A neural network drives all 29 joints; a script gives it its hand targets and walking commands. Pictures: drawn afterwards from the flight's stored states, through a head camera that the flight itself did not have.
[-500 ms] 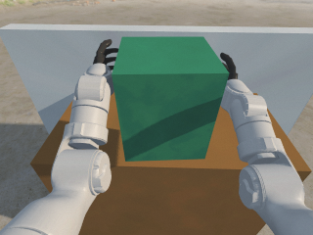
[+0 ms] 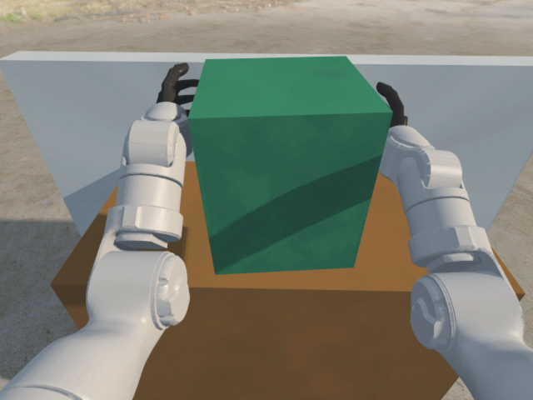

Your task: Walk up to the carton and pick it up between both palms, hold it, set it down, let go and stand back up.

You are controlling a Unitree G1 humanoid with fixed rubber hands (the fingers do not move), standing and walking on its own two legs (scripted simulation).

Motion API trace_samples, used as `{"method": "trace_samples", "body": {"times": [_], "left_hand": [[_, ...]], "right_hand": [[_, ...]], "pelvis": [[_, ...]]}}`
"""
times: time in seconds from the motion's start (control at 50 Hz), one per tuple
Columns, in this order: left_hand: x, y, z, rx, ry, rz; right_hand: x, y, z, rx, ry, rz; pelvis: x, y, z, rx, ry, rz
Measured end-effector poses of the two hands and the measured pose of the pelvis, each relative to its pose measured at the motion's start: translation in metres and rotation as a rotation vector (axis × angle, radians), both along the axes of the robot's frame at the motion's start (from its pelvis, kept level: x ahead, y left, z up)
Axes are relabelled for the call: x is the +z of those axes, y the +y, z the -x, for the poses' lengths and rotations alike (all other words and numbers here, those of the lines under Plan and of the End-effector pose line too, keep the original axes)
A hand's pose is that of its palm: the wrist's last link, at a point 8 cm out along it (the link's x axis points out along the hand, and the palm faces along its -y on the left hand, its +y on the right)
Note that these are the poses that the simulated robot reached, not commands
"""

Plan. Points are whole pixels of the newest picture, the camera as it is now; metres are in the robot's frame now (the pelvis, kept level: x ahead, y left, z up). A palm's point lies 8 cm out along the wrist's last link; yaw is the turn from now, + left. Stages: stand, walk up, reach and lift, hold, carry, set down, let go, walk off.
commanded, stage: hold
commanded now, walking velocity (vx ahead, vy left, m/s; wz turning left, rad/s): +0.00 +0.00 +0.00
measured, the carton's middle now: (280, 164) +0.39 +0.02 +0.22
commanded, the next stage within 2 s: none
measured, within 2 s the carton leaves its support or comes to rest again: neither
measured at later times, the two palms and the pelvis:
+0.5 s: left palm (171, 111) +0.38 +0.17 +0.31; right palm (395, 130) +0.38 -0.14 +0.29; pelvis +0.00 +0.00 +0.00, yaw +0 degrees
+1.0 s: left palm (170, 109) +0.38 +0.17 +0.31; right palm (395, 127) +0.38 -0.13 +0.29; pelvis +0.00 +0.00 +0.00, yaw +0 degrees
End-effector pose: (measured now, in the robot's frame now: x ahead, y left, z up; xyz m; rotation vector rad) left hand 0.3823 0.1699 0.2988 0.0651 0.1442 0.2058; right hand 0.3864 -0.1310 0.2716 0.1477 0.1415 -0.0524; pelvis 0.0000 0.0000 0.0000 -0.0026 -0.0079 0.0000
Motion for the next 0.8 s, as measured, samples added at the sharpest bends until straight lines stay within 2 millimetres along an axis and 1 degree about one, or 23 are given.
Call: {"method": "trace_samples", "body": {"times": [0.14, 0.46, 0.8], "left_hand": [[0.0, -0.001, 0.0, -0.003, 0.008, 0.002], [0.01, -0.004, 0.007, -0.009, 0.001, 0.002], [0.012, -0.001, 0.006, -0.006, 0.004, 0.01]], "right_hand": [[0.002, -0.001, 0.001, -0.002, 0.008, 0.003], [0.013, -0.004, 0.008, -0.008, 0.002, -0.003], [0.018, -0.002, 0.006, -0.005, 0.006, 0.001]], "pelvis": [[0.0, 0.0, -0.001, 0.0, 0.001, 0.0], [0.0, 0.0, 0.0, 0.0, 0.0, 0.0], [0.0, 0.0, -0.001, 0.0, 0.001, 0.0]]}}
